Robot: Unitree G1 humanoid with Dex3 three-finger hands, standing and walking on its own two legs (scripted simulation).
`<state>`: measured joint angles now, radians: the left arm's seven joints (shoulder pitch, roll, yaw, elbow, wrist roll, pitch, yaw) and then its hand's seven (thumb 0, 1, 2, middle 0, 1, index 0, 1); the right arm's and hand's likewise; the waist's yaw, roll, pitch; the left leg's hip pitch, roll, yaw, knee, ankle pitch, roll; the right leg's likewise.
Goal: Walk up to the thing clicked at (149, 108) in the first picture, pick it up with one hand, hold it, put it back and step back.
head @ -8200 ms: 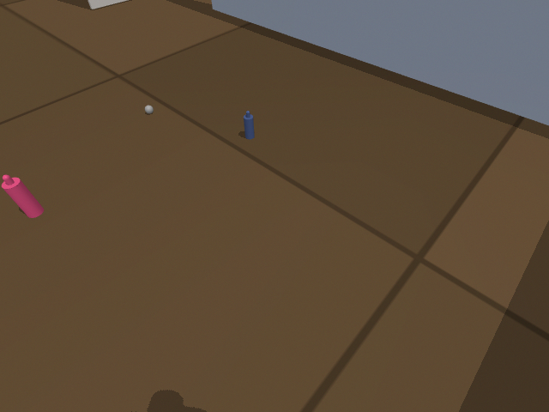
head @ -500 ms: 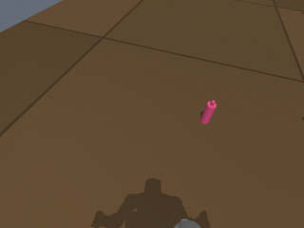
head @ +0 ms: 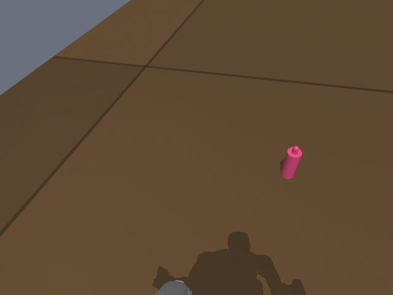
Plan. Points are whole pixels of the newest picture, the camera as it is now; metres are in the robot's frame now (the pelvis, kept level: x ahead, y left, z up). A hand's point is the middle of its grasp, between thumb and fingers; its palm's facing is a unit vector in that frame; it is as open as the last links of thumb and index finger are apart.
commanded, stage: walk up
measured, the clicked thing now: out of the picture +1.02 -1.38 -0.75
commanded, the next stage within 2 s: stand in 1.26 s
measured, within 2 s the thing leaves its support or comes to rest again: neither
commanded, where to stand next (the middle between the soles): +0.21 +0.05 m, yaw +0 degrees
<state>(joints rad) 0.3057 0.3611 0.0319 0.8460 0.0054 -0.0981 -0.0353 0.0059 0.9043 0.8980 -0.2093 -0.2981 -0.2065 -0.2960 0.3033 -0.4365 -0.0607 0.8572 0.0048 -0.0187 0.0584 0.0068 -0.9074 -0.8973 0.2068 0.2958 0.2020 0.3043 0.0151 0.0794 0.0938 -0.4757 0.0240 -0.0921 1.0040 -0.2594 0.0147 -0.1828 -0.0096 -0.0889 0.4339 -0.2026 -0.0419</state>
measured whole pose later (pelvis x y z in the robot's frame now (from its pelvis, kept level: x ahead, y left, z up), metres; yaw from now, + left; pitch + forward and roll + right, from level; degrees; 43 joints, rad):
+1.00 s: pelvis +0.14 +0.05 -0.01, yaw +0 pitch -3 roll +1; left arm 0.11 0.35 -0.02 1.00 0.01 -0.03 -0.01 0.01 0.91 0.90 -0.21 -0.30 -0.20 -0.30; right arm 0.13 -0.36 0.00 1.03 0.00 0.01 0.03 0.01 -0.91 -0.90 0.21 0.30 0.20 0.30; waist -0.01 0.01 0.08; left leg -0.22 0.00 0.07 0.49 -0.21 0.02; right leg -0.25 -0.02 -0.01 0.51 -0.20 0.00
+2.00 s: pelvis +0.18 +0.03 +0.01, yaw +1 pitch -2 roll +0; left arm 0.10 0.34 -0.01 1.15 0.01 -0.02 0.00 0.01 0.91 0.90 -0.21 -0.30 -0.20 -0.30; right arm 0.09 -0.35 -0.01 1.16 -0.01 -0.01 0.01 0.01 -0.91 -0.90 0.21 0.30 0.20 0.30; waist -0.01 0.01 0.04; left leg -0.10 0.03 0.04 0.30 -0.16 -0.01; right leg -0.12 0.01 -0.03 0.31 -0.15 -0.02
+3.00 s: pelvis +0.19 +0.03 +0.01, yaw +1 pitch -2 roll +0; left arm 0.11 0.35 -0.01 1.14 0.01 -0.02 0.00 0.01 0.91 0.90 -0.21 -0.30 -0.20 -0.30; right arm 0.11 -0.35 0.00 1.14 -0.01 -0.01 0.01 0.01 -0.91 -0.90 0.21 0.30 0.20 0.30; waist 0.00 0.01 0.04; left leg -0.09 0.04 0.04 0.29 -0.17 -0.02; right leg -0.11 0.02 -0.04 0.30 -0.16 -0.03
